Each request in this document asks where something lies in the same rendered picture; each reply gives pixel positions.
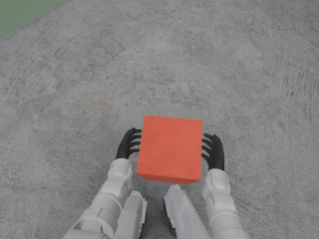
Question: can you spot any robot left forearm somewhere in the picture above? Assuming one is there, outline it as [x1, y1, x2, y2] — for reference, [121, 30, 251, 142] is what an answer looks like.
[62, 158, 133, 239]

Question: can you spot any robot left upper arm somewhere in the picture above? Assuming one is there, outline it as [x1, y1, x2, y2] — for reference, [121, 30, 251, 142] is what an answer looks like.
[63, 229, 111, 239]

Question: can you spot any left robot hand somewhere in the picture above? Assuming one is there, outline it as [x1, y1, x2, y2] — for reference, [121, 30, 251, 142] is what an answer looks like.
[116, 127, 142, 159]

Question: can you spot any carton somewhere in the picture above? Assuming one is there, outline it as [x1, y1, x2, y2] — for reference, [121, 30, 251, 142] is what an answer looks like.
[137, 115, 202, 184]

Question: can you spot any robot shin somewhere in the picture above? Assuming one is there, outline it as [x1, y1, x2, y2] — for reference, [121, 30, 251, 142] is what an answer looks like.
[130, 191, 144, 237]
[167, 184, 187, 228]

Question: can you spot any right robot shin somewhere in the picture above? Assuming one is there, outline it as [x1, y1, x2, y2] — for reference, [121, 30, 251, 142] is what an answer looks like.
[167, 184, 187, 228]

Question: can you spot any robot right forearm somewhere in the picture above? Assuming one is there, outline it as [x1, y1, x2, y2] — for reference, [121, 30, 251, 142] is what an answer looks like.
[201, 168, 251, 239]

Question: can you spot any right robot hand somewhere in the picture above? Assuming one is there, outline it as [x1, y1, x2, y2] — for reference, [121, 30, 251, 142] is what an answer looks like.
[201, 133, 224, 171]

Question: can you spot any left robot shin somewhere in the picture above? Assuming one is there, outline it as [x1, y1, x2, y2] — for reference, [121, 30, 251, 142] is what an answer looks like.
[130, 191, 144, 237]

